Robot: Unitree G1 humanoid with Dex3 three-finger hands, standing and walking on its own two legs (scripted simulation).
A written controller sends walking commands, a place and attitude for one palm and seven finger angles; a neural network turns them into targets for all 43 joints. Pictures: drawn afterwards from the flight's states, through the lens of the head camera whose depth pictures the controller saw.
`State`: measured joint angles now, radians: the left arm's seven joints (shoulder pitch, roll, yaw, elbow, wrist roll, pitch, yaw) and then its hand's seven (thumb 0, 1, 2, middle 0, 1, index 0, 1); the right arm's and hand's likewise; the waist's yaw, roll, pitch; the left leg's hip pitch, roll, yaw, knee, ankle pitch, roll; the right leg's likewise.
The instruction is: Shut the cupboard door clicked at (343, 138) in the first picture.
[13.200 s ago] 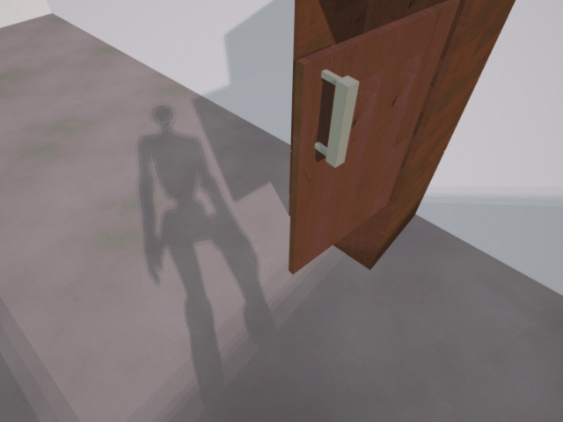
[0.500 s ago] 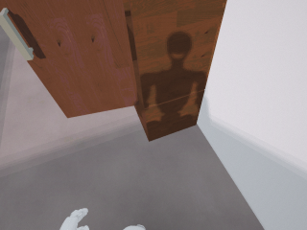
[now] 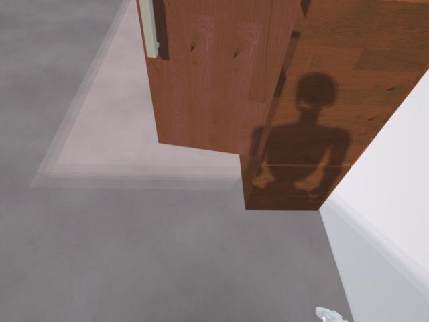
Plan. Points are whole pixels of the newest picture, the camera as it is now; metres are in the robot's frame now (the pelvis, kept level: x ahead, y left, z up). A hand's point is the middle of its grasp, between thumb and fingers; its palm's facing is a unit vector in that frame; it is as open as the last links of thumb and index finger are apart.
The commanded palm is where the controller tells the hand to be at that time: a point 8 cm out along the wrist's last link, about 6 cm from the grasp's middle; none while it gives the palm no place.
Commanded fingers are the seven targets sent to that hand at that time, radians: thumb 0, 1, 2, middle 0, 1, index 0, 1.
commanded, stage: take the last steps up to it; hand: left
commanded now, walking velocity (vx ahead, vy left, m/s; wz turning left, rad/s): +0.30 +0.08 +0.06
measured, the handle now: (151, 23) +0.75 +0.27 +0.16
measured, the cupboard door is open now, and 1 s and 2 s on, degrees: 81 81 81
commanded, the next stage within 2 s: come to a stop and stand still in 0.66 s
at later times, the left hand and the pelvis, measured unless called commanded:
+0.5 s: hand (144, 265) +0.24 +0.18 -0.15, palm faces -0.05 -0.98 -0.18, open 7.4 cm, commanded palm none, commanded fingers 0.00 0.90 0.90 -0.20 -0.30 -0.20 -0.30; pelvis +0.13 +0.02 +0.00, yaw +0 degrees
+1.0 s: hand (149, 268) +0.24 +0.17 -0.16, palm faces +0.09 -0.98 -0.17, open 7.3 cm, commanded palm none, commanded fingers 0.00 0.90 0.90 -0.20 -0.30 -0.20 -0.30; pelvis +0.26 +0.01 +0.01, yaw +1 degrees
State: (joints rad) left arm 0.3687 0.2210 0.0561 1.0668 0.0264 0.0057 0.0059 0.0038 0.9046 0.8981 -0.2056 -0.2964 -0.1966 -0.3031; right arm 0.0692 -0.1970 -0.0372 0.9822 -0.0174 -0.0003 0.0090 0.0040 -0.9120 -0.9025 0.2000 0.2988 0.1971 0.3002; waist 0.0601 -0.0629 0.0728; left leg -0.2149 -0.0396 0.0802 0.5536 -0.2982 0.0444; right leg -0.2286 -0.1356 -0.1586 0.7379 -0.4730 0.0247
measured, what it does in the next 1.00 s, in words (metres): walks ahead: right foot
